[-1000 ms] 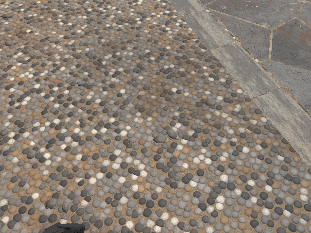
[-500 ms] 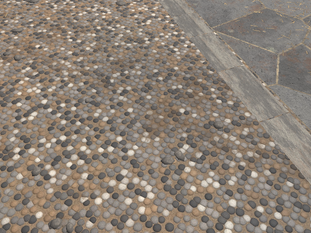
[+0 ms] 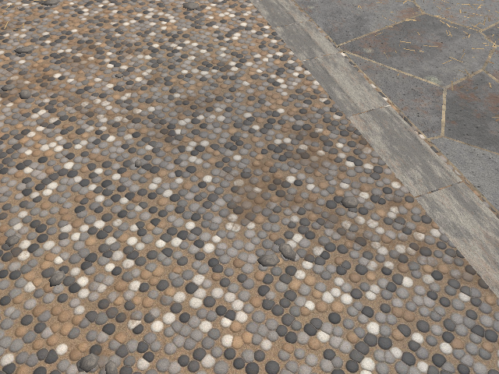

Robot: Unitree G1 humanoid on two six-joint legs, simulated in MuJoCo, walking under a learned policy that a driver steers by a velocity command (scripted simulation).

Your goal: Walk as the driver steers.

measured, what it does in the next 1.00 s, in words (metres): stands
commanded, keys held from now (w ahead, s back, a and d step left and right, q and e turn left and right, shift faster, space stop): shift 0.80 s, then w+shift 0.20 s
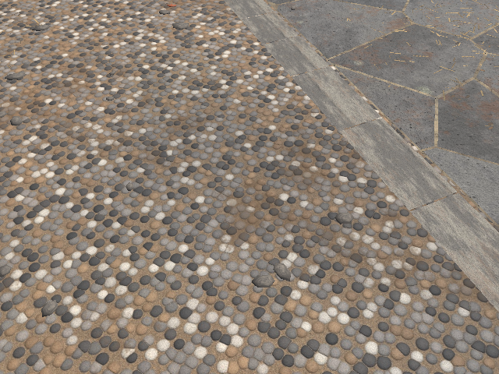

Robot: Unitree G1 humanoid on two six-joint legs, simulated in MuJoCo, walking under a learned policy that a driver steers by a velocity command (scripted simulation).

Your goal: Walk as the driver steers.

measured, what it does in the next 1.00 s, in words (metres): walks ahead, turning left: right foot, then left foot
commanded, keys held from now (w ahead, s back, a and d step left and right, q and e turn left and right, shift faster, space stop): w+shift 0.08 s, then w+q+shift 0.64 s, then w+shift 0.28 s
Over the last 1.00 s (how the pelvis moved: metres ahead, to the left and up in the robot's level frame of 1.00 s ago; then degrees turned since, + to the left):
0.04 -0.02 0.00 0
